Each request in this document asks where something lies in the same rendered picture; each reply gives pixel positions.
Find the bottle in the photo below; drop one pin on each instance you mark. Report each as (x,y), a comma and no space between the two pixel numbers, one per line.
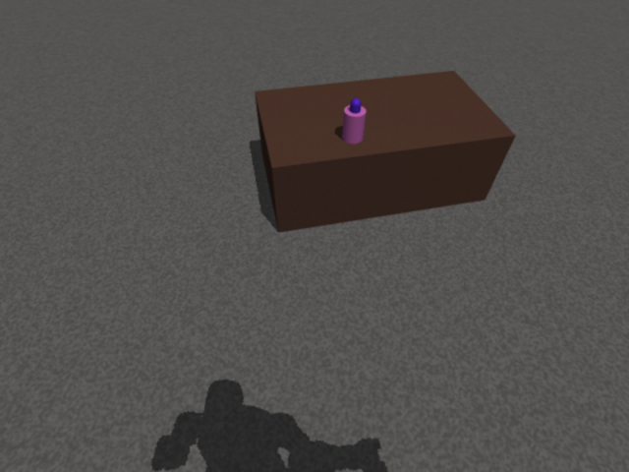
(354,122)

